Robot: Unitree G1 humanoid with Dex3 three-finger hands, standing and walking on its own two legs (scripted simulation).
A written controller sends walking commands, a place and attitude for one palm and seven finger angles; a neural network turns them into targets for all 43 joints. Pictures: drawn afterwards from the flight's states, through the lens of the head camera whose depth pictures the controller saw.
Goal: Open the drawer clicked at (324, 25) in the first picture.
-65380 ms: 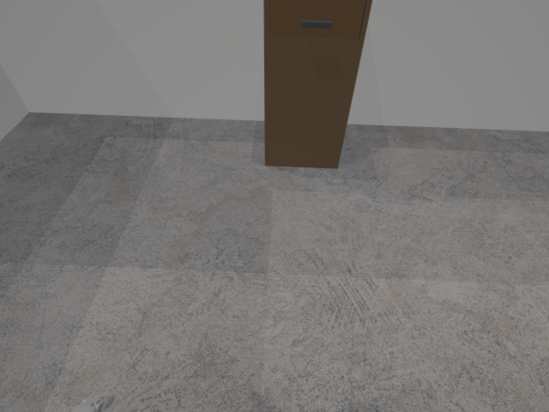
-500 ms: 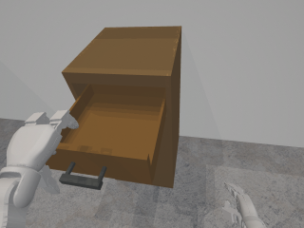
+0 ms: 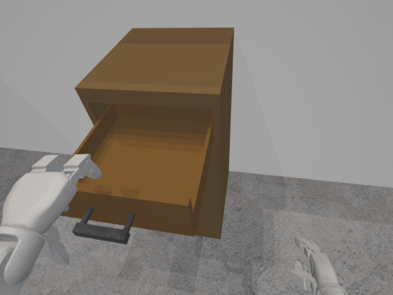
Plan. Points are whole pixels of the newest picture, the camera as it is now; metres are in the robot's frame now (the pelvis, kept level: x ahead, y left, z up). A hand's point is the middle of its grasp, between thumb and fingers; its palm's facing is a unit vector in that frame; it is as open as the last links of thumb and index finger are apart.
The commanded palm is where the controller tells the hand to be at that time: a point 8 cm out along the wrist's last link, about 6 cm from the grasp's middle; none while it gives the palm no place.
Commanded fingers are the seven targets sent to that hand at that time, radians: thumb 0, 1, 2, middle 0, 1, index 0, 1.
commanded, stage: draw the hand back to the body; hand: left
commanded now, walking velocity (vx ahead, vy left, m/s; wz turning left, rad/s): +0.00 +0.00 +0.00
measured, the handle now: (105, 223) +0.24 +0.25 +0.01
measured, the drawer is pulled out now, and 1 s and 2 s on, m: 0.29 0.29 0.29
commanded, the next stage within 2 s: step back with the hand held close in 1.22 s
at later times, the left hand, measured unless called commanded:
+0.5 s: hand (72, 189) +0.21 +0.22 +0.19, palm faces +0.37 -0.86 -0.35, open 13.0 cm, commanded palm +0.16 +0.27 +0.20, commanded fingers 0.00 0.03 0.52 -0.26 -0.86 -0.26 -0.86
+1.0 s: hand (70, 193) +0.20 +0.23 +0.18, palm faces +0.42 -0.82 -0.40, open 8.8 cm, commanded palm +0.15 +0.26 +0.20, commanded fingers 0.00 0.90 0.90 -0.20 -0.30 -0.20 -0.30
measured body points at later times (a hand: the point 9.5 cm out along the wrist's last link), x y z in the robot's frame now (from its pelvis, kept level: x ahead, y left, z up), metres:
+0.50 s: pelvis +0.02 +0.00 +0.00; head +0.00 +0.00 +0.45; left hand +0.18 +0.27 +0.21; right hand +0.21 -0.20 -0.07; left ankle +0.02 +0.12 -0.74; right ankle -0.03 -0.12 -0.74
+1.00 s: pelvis +0.01 -0.01 +0.01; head +0.00 -0.04 +0.45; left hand +0.17 +0.27 +0.21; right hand +0.21 -0.23 -0.08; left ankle +0.02 +0.12 -0.74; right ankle -0.03 -0.12 -0.74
